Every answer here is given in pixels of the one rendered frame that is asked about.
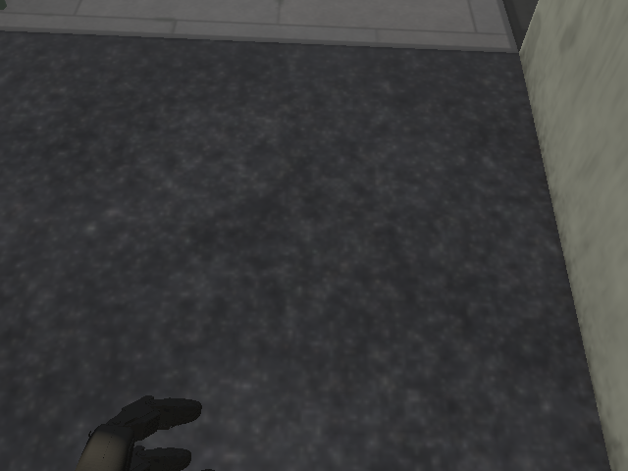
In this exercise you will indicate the left robot hand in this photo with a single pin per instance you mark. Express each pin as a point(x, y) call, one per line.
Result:
point(111, 446)

